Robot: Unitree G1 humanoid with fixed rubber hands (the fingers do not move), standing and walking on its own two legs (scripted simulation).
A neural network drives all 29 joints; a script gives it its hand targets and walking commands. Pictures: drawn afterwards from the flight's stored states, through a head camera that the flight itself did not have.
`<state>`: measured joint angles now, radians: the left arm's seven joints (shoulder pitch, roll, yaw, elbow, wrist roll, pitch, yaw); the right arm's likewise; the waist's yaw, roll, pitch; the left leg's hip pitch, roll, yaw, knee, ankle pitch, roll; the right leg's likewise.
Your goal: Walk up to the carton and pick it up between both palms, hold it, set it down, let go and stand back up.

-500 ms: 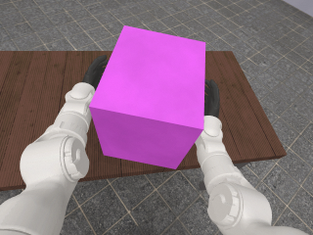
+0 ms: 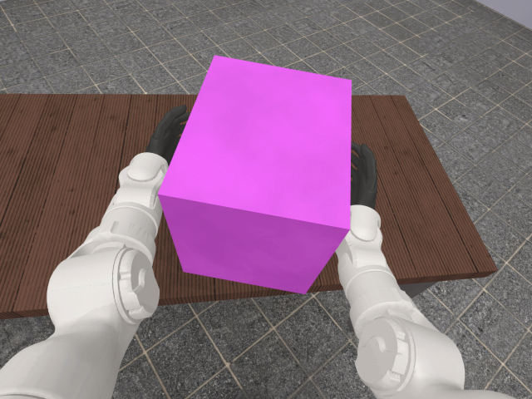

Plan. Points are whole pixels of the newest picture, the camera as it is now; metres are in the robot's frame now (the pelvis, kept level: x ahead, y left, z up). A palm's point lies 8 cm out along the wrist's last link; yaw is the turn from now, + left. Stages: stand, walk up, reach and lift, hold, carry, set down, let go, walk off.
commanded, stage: reach and lift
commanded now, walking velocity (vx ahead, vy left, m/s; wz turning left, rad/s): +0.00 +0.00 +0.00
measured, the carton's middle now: (262, 181) +0.45 -0.01 +0.03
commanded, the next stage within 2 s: none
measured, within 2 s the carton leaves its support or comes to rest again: leaves its support in 0.22 s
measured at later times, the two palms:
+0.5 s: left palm (155, 162) +0.43 +0.15 +0.10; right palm (369, 202) +0.37 -0.15 +0.08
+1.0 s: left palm (147, 135) +0.41 +0.14 +0.17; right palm (395, 176) +0.36 -0.16 +0.15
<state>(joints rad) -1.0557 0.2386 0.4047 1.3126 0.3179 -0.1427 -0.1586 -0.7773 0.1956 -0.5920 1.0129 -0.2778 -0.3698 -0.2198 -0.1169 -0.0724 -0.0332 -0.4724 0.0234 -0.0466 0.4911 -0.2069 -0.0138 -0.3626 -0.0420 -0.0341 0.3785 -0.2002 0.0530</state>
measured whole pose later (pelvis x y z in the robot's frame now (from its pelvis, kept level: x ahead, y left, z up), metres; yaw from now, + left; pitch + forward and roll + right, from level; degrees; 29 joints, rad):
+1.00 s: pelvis -0.03 -0.01 +0.00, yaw +0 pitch +0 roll -1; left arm -1.01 0.17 0.28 1.06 0.24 0.21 -0.06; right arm -0.78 0.06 -0.33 0.89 -0.10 0.00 -0.20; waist -0.07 -0.06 -0.06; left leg -0.27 0.02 -0.05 0.42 -0.16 -0.02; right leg -0.18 -0.04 -0.03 0.36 -0.18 0.05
